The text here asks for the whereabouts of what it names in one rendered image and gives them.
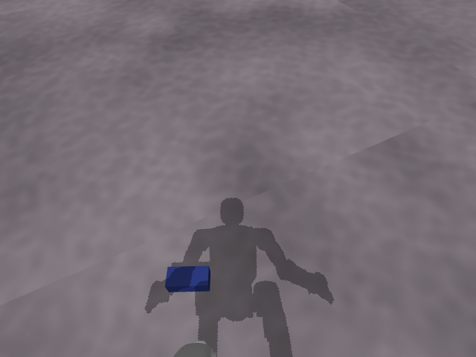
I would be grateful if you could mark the carton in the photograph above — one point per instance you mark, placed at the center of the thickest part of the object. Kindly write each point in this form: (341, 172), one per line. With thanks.
(188, 279)

